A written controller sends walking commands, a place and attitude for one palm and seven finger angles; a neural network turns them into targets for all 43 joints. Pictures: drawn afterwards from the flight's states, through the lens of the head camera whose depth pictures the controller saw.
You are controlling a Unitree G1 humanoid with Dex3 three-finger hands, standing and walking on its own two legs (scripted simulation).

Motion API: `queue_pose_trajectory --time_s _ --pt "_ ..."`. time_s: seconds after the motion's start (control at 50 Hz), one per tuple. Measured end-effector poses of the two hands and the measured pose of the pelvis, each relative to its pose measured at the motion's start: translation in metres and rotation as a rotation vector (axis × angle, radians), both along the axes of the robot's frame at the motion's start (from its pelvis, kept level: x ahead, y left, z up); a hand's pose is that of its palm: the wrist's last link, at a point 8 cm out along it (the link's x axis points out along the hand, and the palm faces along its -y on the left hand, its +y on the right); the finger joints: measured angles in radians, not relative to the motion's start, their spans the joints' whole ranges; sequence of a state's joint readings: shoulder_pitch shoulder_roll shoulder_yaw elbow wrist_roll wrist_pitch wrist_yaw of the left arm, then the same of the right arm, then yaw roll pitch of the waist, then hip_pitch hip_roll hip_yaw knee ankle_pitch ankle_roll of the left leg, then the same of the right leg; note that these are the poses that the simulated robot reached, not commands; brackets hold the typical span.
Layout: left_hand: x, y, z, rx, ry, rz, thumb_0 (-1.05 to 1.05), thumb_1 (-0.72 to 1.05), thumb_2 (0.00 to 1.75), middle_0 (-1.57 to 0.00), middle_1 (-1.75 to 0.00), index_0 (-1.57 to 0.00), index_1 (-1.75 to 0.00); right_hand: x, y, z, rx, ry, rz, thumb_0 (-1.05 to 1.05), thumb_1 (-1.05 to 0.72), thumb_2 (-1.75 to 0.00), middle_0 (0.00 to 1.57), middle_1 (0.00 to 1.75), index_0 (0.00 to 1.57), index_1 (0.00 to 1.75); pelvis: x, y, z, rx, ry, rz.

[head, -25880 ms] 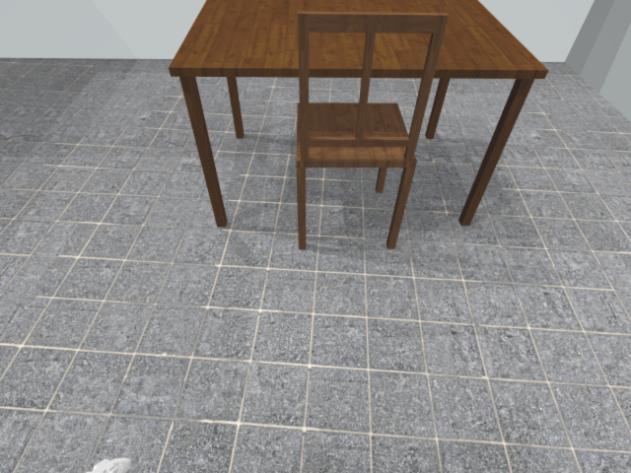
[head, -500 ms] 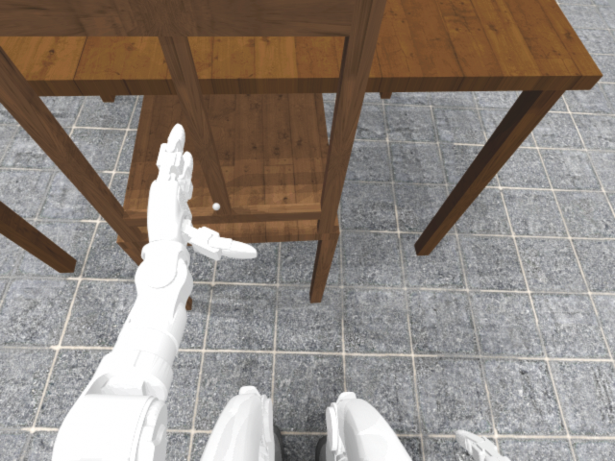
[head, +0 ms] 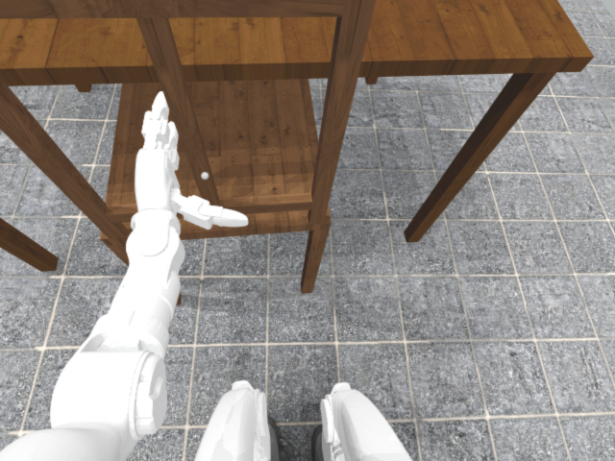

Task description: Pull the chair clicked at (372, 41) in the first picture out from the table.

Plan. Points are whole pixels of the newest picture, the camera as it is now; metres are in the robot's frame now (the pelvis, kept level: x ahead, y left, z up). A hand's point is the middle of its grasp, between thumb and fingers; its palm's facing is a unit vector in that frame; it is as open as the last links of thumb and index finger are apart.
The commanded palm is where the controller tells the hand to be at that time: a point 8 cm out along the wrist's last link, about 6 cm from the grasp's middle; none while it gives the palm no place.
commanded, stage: push the fingers through the gap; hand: left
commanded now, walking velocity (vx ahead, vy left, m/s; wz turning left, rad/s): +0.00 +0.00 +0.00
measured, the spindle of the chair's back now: (191, 137) +0.51 +0.12 +0.06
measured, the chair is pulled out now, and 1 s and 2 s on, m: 0.00 0.00 0.04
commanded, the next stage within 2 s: hook a spindle and tug to test in 0.16 s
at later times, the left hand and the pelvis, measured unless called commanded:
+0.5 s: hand (211, 182) +0.47 +0.10 +0.03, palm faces +0.03 -1.00 -0.02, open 16.3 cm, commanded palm +0.44 +0.14 +0.03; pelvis +0.00 +0.00 +0.00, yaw +0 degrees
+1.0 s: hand (213, 177) +0.47 +0.10 +0.03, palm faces +0.07 -1.00 -0.03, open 8.2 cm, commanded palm +0.44 +0.13 +0.03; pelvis +0.01 -0.01 +0.01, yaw +0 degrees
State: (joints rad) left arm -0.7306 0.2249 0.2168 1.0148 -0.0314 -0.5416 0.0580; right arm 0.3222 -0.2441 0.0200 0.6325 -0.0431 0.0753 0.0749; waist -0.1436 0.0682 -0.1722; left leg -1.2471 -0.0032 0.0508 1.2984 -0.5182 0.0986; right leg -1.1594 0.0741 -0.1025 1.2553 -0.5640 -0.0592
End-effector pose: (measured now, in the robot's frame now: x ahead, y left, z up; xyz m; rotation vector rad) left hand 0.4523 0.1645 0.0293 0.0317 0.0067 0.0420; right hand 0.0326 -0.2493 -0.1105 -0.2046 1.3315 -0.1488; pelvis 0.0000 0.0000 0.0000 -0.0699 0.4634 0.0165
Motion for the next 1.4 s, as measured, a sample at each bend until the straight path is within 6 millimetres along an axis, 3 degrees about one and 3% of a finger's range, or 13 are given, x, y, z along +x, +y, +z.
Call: queue_pose_trajectory --time_s 0.38,0.5,0.66,0.9,1.16,1.4 --pt "-0.005 -0.001 0.000 0.000 -0.002 -0.004 -0.01 -0.50 0.30 -0.07 -0.13 -0.08 -0.13 0.017 0.002 0.004 -0.002 -0.021 0.014 0.01 -0.91 -0.90 0.20 0.30 0.20 0.30 0.003 0.003 0.003 -0.005 -0.007 0.004" --pt "-0.009 -0.008 -0.001 -0.007 -0.002 -0.008 -0.01 -0.50 0.30 -0.14 -0.33 -0.14 -0.33 0.024 0.003 0.004 0.001 -0.034 0.025 0.01 -0.91 -0.90 0.20 0.30 0.20 0.30 0.003 0.003 0.004 -0.005 -0.010 0.008" --pt "-0.005 -0.014 0.000 0.003 -0.014 0.014 -0.01 -0.47 0.32 -0.26 -0.72 -0.26 -0.72 0.025 0.000 0.000 0.006 -0.031 0.026 0.01 -0.91 -0.90 0.20 0.30 0.20 0.30 0.003 -0.001 0.001 0.001 -0.005 0.006" --pt "-0.005 -0.011 0.003 0.005 0.005 0.025 -0.01 -0.01 0.52 -0.45 -1.29 -0.41 -1.30 0.017 -0.004 0.001 0.020 -0.009 0.009 0.01 -0.91 -0.90 0.20 0.30 0.20 0.30 0.005 -0.007 0.005 0.008 -0.011 0.004" --pt "-0.006 -0.013 0.002 0.000 -0.012 0.022 0.01 0.67 0.81 -0.45 -1.37 -0.41 -1.40 0.027 -0.011 0.004 0.010 -0.019 0.018 0.01 -0.91 -0.90 0.20 0.30 0.20 0.30 0.011 -0.010 0.007 0.013 -0.007 0.004" --pt "-0.016 -0.013 0.003 -0.010 0.008 0.007 0.02 0.71 0.78 -0.41 -1.38 -0.39 -1.42 0.049 -0.005 0.010 0.031 -0.067 0.025 0.01 -0.91 -0.90 0.20 0.30 0.20 0.30 0.019 -0.009 0.013 0.019 -0.015 -0.004"
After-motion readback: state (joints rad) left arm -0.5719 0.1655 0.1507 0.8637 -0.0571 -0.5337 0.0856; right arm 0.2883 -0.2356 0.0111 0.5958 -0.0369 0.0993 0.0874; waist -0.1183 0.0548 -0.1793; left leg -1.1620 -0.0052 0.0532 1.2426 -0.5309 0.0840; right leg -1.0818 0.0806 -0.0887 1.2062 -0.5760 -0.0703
